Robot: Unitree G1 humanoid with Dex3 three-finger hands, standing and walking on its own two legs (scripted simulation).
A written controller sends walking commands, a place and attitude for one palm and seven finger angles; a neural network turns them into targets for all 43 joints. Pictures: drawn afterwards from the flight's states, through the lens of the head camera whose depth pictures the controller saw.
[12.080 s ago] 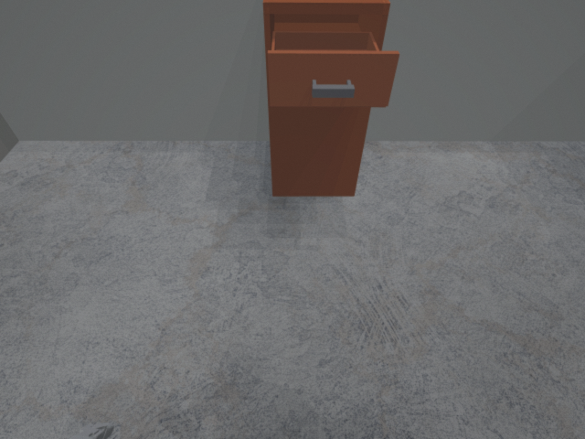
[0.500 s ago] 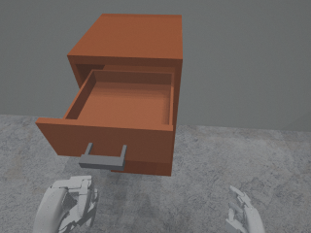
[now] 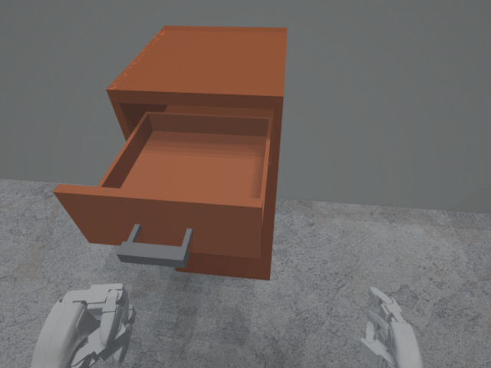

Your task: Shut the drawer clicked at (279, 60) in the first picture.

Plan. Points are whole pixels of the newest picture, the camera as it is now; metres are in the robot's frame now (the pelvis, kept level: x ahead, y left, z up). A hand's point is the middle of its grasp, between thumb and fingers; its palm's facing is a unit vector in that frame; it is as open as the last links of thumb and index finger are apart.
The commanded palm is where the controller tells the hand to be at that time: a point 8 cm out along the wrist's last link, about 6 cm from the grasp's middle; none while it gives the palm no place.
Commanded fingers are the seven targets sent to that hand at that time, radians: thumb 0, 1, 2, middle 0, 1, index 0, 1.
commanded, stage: bring the fist close to the handle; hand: left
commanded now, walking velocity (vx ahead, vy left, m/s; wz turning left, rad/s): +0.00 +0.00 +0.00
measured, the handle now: (158, 243) +0.32 +0.19 +0.03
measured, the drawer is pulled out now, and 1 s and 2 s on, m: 0.29 0.29 0.26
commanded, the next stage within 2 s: push the drawer shut in 1.26 s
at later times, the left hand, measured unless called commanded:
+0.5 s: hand (149, 313) +0.19 +0.16 +0.06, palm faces -0.05 -1.00 -0.04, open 3.3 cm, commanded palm +0.17 +0.21 +0.06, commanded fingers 0.00 0.90 0.90 -1.40 -1.60 -1.40 -1.60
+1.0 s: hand (166, 299) +0.22 +0.15 +0.02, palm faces -0.06 -1.00 -0.04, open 3.3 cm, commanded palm +0.21 +0.21 +0.03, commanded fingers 0.00 0.90 0.90 -1.40 -1.60 -1.40 -1.60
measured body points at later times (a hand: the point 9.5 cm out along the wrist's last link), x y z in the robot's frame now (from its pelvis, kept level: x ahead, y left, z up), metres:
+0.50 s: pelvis -0.01 +0.02 -0.02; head +0.03 +0.01 +0.43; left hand +0.18 +0.21 +0.07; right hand +0.17 -0.22 -0.09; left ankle +0.01 +0.13 -0.70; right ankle -0.02 -0.09 -0.70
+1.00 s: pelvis -0.01 +0.02 -0.04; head +0.05 +0.02 +0.41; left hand +0.22 +0.20 +0.03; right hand +0.16 -0.22 -0.12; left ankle +0.01 +0.13 -0.70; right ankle -0.02 -0.09 -0.70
